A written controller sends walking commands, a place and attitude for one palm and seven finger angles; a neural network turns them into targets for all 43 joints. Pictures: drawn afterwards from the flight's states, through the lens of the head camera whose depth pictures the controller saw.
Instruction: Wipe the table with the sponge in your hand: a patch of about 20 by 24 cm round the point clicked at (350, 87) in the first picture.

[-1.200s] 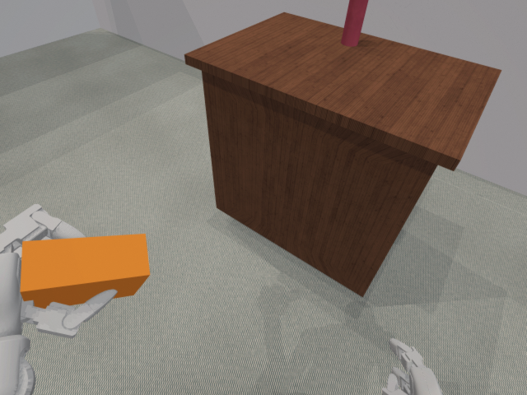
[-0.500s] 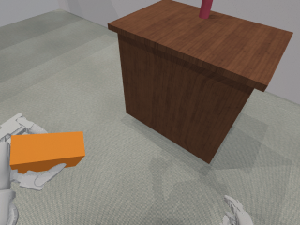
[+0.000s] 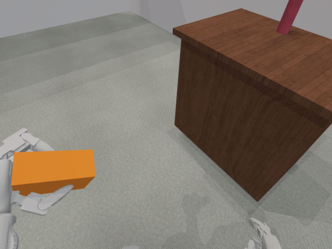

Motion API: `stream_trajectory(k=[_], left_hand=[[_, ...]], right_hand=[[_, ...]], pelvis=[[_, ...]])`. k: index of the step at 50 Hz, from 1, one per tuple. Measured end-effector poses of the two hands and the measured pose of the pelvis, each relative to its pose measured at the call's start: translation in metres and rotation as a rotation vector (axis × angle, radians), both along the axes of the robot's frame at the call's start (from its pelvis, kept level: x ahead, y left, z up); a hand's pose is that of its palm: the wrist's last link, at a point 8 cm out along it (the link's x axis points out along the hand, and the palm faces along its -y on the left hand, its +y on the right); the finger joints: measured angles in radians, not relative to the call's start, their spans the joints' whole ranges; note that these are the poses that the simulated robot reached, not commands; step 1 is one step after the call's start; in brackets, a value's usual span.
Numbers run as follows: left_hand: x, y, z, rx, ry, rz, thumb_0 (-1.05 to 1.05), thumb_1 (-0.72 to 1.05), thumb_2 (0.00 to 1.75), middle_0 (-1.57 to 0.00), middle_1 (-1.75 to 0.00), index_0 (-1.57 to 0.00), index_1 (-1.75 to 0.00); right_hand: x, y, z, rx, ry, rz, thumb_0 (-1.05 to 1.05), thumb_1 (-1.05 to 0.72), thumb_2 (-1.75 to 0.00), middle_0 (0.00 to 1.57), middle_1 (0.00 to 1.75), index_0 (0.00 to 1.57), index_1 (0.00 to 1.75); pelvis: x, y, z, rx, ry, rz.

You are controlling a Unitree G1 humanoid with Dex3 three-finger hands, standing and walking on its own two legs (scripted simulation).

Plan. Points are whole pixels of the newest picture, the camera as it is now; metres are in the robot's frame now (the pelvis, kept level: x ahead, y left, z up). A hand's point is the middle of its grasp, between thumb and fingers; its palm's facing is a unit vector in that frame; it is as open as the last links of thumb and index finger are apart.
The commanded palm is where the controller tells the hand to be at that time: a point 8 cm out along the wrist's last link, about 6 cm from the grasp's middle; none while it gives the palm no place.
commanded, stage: walk around to get in front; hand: left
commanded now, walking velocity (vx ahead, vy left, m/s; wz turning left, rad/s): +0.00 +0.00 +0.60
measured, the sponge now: (66, 172) +0.22 +0.20 +0.15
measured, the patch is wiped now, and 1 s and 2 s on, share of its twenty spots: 0.00 0.00 0.00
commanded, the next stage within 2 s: none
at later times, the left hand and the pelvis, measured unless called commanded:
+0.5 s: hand out of the picture +0.06 +0.28 +0.17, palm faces +0.59 -0.66 -0.47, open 9.4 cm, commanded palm +0.01 +0.30 +0.18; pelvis -0.07 -0.02 +0.00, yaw +16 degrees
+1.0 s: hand out of the picture -0.09 +0.29 +0.18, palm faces +0.77 -0.48 -0.41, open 9.4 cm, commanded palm -0.17 +0.29 +0.18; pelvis -0.14 -0.03 +0.00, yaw +35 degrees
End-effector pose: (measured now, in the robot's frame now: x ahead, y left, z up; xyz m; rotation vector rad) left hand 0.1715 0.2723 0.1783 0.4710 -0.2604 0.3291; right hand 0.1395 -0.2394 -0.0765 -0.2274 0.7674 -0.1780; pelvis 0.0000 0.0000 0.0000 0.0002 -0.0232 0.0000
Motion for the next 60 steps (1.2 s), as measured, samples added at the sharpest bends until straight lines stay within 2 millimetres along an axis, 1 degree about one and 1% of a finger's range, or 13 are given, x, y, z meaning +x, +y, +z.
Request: stream_trajectory(k=[6,9,12,17,22,25,28,34,39,44,49,54,60], left_hand=[[-0.036,0.040,-0.008,-0.023,-0.057,0.113,-0.01,-0.43,1.01,-0.81,-1.37,-0.81,-1.37],[-0.054,0.052,-0.007,-0.025,-0.081,0.144,-0.01,-0.43,1.01,-0.81,-1.37,-0.81,-1.37],[-0.071,0.055,0.006,0.014,-0.083,0.149,-0.01,-0.43,1.01,-0.81,-1.37,-0.81,-1.37],[-0.107,0.049,0.027,0.048,-0.096,0.174,-0.01,-0.43,1.01,-0.81,-1.37,-0.81,-1.37],[-0.140,0.042,0.019,0.051,0.008,0.268,-0.01,-0.43,1.01,-0.81,-1.37,-0.81,-1.37],[-0.158,0.032,0.009,0.051,0.062,0.334,-0.01,-0.43,1.01,-0.81,-1.37,-0.81,-1.37],[-0.175,0.020,0.003,0.015,0.088,0.386,-0.01,-0.43,1.01,-0.81,-1.37,-0.81,-1.37],[-0.209,0.008,0.003,-0.010,0.085,0.442,-0.01,-0.43,1.01,-0.81,-1.37,-0.81,-1.37],[-0.242,0.016,0.011,0.024,0.026,0.501,-0.01,-0.43,1.01,-0.81,-1.37,-0.81,-1.37],[-0.283,0.027,0.012,0.037,-0.070,0.549,-0.01,-0.43,1.01,-0.81,-1.37,-0.81,-1.37],[-0.315,0.028,0.010,0.053,-0.054,0.565,-0.01,-0.43,1.01,-0.81,-1.37,-0.81,-1.37],[-0.349,0.011,0.023,0.069,-0.039,0.603,-0.01,-0.43,1.01,-0.81,-1.37,-0.82,-1.37],[-0.381,-0.013,0.029,0.078,0.007,0.729,-0.01,-0.43,1.01,-0.82,-1.37,-0.82,-1.37]], right_hand=[[0.016,0.012,0.011,-0.112,-0.026,0.096,0.02,-0.91,-0.90,0.20,0.30,0.21,0.30],[0.021,0.031,0.016,-0.101,-0.050,0.137,0.02,-0.91,-0.90,0.20,0.30,0.20,0.30],[0.020,0.055,0.021,-0.044,-0.057,0.206,0.02,-0.91,-0.90,0.20,0.30,0.20,0.30],[0.016,0.086,0.020,0.060,-0.054,0.296,0.01,-0.91,-0.90,0.20,0.30,0.21,0.30],[0.011,0.093,0.006,0.121,-0.041,0.355,0.01,-0.90,-0.90,0.20,0.30,0.21,0.30],[0.010,0.085,-0.008,0.141,-0.030,0.395,0.01,-0.90,-0.90,0.20,0.30,0.21,0.30],[0.005,0.072,-0.016,0.122,0.011,0.421,0.01,-0.90,-0.90,0.20,0.30,0.21,0.30],[-0.004,0.041,-0.008,0.031,0.049,0.425,0.02,-0.91,-0.90,0.20,0.30,0.21,0.30],[-0.002,0.034,0.004,-0.058,0.025,0.455,0.02,-0.91,-0.90,0.20,0.30,0.21,0.30],[0.000,0.053,0.012,-0.115,-0.030,0.521,0.02,-0.91,-0.90,0.20,0.30,0.20,0.30],[-0.018,0.092,0.017,-0.030,-0.050,0.604,0.02,-0.91,-0.90,0.20,0.30,0.20,0.30],[-0.040,0.124,0.015,0.073,-0.015,0.717,0.01,-0.91,-0.90,0.20,0.30,0.21,0.30],[-0.048,0.137,0.000,0.131,0.028,0.810,0.01,-0.90,-0.90,0.20,0.30,0.21,0.30]], pelvis=[[-0.012,0.015,-0.008,-0.013,0.008,0.095],[-0.023,0.020,-0.008,0.004,-0.008,0.113],[-0.031,0.019,0.000,-0.036,-0.005,0.165],[-0.043,0.014,0.008,-0.069,0.007,0.219],[-0.056,-0.001,0.005,-0.052,0.017,0.263],[-0.065,-0.017,-0.002,-0.024,0.023,0.283],[-0.076,-0.027,-0.001,-0.015,0.005,0.328],[-0.086,-0.037,0.009,0.023,0.002,0.424],[-0.100,-0.039,0.008,0.017,0.018,0.487],[-0.122,-0.030,-0.004,0.003,0.029,0.538],[-0.140,-0.033,0.001,-0.014,0.007,0.594],[-0.150,-0.043,0.009,-0.052,0.008,0.655],[-0.152,-0.059,0.008,-0.055,0.022,0.710]])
